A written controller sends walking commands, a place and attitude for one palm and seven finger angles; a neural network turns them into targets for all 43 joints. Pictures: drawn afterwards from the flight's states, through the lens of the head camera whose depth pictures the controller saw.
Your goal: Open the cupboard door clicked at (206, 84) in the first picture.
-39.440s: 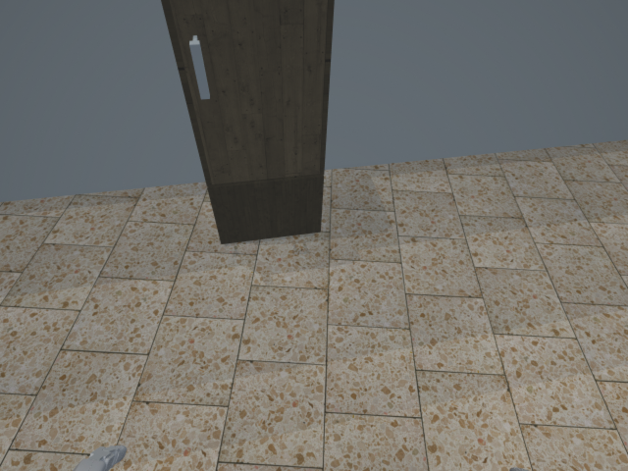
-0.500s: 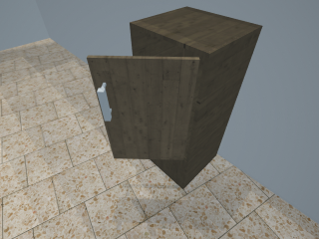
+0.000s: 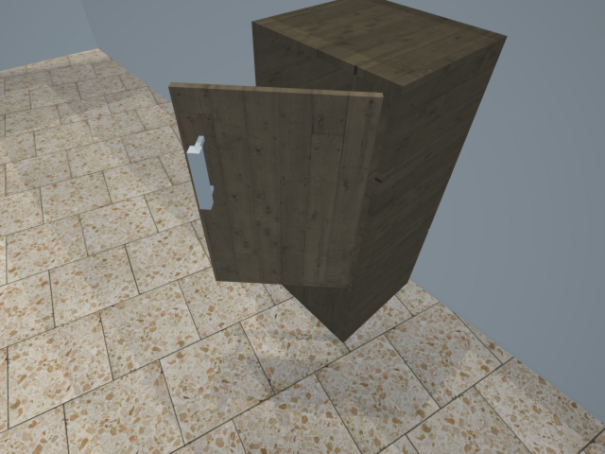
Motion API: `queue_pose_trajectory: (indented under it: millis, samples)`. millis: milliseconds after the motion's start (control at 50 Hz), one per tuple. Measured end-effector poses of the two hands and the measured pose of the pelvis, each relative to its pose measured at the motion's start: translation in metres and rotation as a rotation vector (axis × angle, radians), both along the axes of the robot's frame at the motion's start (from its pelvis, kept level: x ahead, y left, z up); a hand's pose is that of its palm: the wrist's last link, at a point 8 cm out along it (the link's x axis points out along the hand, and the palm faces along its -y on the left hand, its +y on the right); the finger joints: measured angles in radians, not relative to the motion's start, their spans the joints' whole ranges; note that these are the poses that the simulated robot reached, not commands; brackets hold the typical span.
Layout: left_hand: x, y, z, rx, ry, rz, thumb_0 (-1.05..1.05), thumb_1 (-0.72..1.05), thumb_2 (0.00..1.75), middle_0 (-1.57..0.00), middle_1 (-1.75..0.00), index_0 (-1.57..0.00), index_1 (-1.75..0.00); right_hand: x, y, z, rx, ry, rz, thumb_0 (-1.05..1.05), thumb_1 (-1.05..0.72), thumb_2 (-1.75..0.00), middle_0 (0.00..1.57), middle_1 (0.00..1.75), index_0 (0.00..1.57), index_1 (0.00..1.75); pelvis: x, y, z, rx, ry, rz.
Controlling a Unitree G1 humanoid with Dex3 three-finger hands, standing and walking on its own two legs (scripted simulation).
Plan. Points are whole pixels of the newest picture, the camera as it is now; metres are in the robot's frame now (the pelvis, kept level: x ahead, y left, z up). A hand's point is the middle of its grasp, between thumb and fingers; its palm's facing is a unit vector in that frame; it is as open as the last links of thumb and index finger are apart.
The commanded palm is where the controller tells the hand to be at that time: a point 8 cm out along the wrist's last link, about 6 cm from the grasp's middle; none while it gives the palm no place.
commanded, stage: look again from close up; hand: left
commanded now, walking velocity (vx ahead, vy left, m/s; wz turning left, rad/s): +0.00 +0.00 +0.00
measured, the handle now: (203, 173) +0.63 +0.24 +0.01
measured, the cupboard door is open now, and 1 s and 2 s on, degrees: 44 44 44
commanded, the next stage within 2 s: shuffle to correct the standing spot in 0.50 s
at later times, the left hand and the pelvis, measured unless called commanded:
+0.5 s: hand out of the picture -0.02 +0.16 -0.18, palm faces +0.07 -0.99 -0.15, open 7.4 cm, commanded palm none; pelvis +0.00 +0.01 +0.00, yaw +0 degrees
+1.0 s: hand out of the picture +0.05 +0.18 -0.18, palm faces +0.06 -0.99 -0.13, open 7.4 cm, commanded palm none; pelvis +0.07 +0.03 +0.00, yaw -1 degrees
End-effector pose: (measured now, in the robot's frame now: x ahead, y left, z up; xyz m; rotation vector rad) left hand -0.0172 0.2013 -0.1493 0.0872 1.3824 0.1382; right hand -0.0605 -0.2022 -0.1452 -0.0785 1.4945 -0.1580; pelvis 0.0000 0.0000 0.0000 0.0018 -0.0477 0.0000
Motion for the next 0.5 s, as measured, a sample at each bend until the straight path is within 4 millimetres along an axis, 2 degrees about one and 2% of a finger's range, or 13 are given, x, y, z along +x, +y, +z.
queue_pose_trajectory:
  millis: [240,500]
  samples:
    - [0.002,0.008,-0.002,0.003,-0.023,0.007,0.01,0.91,0.9,-0.2,-0.3,-0.2,-0.3,0.026,0.009,-0.001,0.001,-0.08,0.016,0.01,-0.91,-0.9,0.2,0.29,0.2,0.3,-0.002,0.006,-0.001,-0.001,-0.003,0.002]
    - [-0.01,0.011,0.001,0.008,0.023,0.028,0.01,0.91,0.9,-0.2,-0.3,-0.2,-0.29,0.05,0.004,0.0,-0.012,-0.103,0.041,0.01,-0.91,-0.9,0.2,0.29,0.2,0.3,0.003,0.009,0.0,-0.001,0.013,0.008]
